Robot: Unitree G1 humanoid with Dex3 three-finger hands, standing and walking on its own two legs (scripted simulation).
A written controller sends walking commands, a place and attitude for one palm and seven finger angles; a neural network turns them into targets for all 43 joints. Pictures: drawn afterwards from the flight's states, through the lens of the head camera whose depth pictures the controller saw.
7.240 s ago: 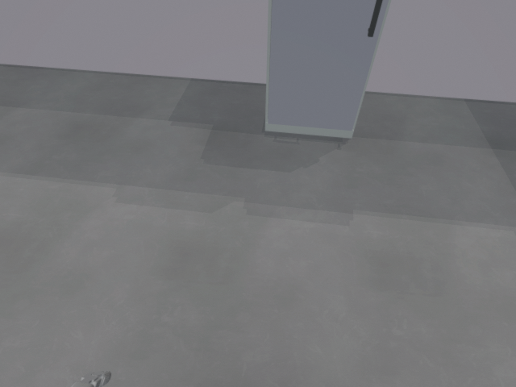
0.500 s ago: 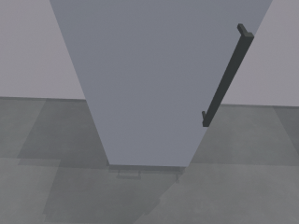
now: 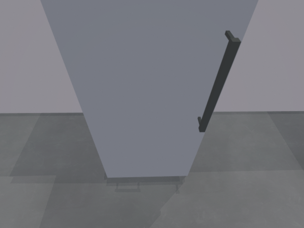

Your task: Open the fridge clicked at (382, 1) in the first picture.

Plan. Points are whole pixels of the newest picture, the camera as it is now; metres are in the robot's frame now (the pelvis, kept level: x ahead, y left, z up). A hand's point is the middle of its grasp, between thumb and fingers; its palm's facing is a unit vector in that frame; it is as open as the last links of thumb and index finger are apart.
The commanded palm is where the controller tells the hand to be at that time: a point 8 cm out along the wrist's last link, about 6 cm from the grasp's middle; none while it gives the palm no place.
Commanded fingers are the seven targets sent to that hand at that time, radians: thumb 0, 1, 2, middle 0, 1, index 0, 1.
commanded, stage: look again from close up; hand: right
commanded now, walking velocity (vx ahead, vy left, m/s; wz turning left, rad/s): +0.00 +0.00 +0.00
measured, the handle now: (212, 90) +0.52 -0.16 +0.08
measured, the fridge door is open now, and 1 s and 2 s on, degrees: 0 0 0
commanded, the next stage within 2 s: shuffle to correct the standing spot in 1.92 s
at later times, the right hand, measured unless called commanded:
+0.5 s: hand out of the picture -0.01 -0.27 -0.16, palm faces -0.02 +0.96 -0.27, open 7.4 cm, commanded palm none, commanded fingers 0.00 -0.90 -0.90 0.20 0.30 0.20 0.30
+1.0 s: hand out of the picture +0.00 -0.26 -0.16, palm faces -0.06 +0.96 -0.27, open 7.4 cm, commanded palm none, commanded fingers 0.00 -0.90 -0.90 0.20 0.30 0.20 0.30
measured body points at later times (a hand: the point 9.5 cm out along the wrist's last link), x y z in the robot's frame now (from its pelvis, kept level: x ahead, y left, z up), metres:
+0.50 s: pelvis -0.04 -0.06 +0.01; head -0.06 -0.07 +0.46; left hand -0.01 +0.19 -0.14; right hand -0.01 -0.32 -0.14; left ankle -0.01 +0.09 -0.73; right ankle -0.03 -0.13 -0.73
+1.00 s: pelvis -0.04 -0.05 +0.01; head -0.03 -0.05 +0.46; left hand +0.00 +0.22 -0.14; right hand +0.01 -0.31 -0.14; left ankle -0.01 +0.09 -0.73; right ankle -0.03 -0.13 -0.73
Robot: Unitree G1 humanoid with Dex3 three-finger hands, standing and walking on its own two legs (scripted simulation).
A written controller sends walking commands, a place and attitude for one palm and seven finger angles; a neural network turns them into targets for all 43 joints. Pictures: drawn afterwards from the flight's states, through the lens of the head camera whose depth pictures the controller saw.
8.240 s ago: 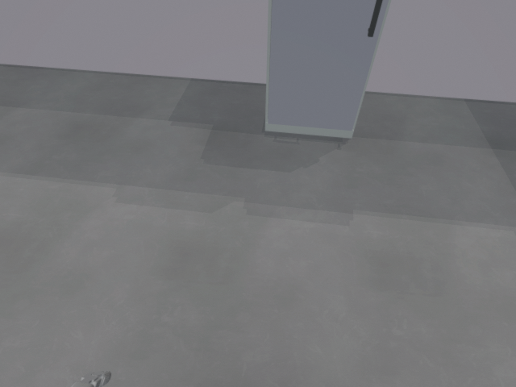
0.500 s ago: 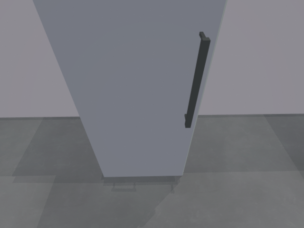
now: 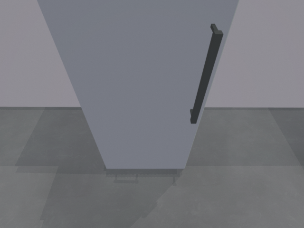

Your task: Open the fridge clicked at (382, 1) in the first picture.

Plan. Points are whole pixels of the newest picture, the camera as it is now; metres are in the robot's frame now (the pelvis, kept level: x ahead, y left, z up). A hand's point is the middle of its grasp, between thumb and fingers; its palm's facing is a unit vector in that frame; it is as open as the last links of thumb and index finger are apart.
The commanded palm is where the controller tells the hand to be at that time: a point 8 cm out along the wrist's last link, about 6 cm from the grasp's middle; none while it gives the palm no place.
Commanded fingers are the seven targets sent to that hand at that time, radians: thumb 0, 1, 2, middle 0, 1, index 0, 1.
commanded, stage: look again from close up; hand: right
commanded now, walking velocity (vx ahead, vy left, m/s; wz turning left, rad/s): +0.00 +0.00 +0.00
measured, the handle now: (201, 82) +0.56 -0.13 +0.08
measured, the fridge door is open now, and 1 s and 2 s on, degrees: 0 0 0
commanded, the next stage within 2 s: shuffle to correct the standing spot in 0.92 s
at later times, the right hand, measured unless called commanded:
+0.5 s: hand out of the picture +0.09 -0.22 -0.15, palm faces -0.03 +0.95 -0.32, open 7.4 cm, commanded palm none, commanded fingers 0.00 -0.90 -0.90 0.20 0.30 0.20 0.30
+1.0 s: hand out of the picture +0.08 -0.21 -0.16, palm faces -0.03 +0.95 -0.30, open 7.4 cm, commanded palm none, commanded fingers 0.00 -0.90 -0.90 0.20 0.30 0.20 0.30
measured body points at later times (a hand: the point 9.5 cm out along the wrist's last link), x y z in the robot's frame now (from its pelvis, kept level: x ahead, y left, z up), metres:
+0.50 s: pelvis +0.02 +0.02 +0.01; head +0.03 +0.02 +0.45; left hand +0.09 +0.30 -0.13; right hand +0.10 -0.27 -0.13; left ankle +0.04 +0.14 -0.74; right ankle +0.01 -0.08 -0.74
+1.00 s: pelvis +0.02 +0.02 +0.01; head +0.03 +0.02 +0.46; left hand +0.09 +0.30 -0.13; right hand +0.08 -0.26 -0.13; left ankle +0.04 +0.14 -0.74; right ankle +0.01 -0.08 -0.74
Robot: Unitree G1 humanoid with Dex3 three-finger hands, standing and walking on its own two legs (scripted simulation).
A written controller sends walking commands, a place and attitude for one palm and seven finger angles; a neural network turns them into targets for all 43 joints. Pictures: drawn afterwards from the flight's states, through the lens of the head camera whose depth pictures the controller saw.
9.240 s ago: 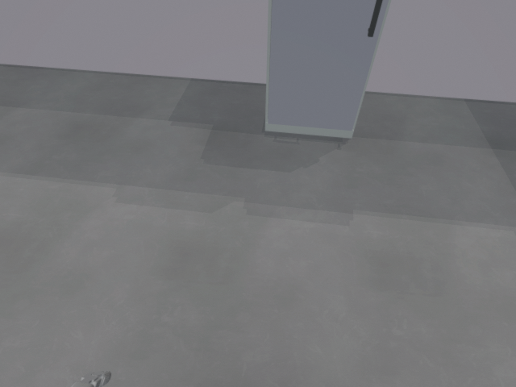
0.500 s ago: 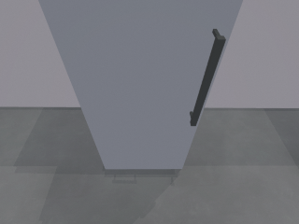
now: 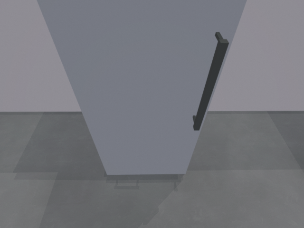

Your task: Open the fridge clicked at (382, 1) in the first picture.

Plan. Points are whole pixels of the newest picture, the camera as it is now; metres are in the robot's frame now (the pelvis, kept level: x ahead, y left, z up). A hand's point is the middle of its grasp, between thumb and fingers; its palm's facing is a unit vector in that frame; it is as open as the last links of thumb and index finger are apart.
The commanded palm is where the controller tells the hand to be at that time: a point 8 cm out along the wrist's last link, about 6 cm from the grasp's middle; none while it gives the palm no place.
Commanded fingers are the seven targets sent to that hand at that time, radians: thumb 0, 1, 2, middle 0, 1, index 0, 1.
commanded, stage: shuffle to correct the standing spot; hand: right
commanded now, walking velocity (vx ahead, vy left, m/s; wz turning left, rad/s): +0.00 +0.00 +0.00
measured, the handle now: (205, 89) +0.54 -0.14 +0.07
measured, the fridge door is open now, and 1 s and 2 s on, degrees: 0 0 0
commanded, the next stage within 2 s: come to a stop and stand still in 0.20 s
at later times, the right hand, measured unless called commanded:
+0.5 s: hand out of the picture +0.03 -0.19 -0.19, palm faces -0.02 +0.99 -0.16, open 7.4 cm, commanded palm none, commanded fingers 0.00 -0.90 -0.90 0.20 0.30 0.20 0.30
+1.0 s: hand out of the picture +0.07 -0.18 -0.17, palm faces -0.06 +0.97 -0.23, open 7.4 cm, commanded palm none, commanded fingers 0.00 -0.90 -0.90 0.20 0.30 0.20 0.30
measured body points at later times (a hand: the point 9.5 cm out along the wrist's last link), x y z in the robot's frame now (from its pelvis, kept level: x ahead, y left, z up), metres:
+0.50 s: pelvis +0.05 -0.02 -0.01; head +0.06 -0.04 +0.44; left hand -0.01 +0.19 -0.17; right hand +0.03 -0.24 -0.18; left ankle +0.01 +0.12 -0.75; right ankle -0.01 -0.10 -0.75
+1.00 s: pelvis -0.01 -0.01 -0.01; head -0.02 +0.01 +0.43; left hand +0.02 +0.23 -0.17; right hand +0.07 -0.23 -0.16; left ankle +0.01 +0.12 -0.75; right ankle -0.02 -0.11 -0.75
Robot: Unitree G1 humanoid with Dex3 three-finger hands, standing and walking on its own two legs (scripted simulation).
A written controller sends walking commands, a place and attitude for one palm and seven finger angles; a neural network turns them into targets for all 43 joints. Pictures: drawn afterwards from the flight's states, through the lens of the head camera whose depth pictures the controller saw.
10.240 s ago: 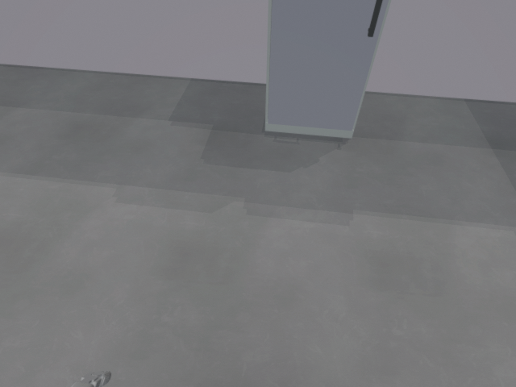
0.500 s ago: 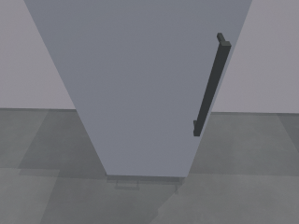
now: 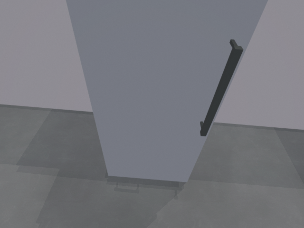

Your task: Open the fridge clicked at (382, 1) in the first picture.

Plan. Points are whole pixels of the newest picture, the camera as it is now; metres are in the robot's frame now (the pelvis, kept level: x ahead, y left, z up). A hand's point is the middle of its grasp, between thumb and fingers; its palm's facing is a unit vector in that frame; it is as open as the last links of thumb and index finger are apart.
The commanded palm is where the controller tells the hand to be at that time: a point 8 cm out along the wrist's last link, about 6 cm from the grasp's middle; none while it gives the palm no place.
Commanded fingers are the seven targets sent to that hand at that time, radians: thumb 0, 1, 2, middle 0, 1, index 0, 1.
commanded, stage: come to a stop and stand still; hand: right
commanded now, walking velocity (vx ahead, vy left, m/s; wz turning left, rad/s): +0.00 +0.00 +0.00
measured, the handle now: (215, 95) +0.53 -0.18 +0.08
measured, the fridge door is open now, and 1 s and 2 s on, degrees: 0 0 0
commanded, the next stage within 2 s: look again from close up in 1.38 s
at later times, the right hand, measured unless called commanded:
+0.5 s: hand out of the picture -0.03 -0.15 -0.17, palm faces +0.02 +0.98 -0.19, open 7.4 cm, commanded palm none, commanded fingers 0.00 -0.90 -0.90 0.20 0.30 0.20 0.30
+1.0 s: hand out of the picture +0.03 -0.16 -0.17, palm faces +0.02 +0.98 -0.21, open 7.3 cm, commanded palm none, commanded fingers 0.00 -0.90 -0.90 0.20 0.30 0.20 0.30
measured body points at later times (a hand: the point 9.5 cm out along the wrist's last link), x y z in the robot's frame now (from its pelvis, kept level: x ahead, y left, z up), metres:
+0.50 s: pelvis -0.01 +0.02 +0.01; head +0.00 +0.03 +0.46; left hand -0.07 +0.23 -0.16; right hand -0.03 -0.20 -0.15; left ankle +0.03 +0.12 -0.73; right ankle -0.02 -0.10 -0.73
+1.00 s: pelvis +0.02 +0.02 +0.01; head +0.03 +0.03 +0.46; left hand +0.02 +0.24 -0.16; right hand +0.03 -0.21 -0.15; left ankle +0.03 +0.12 -0.73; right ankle -0.02 -0.10 -0.73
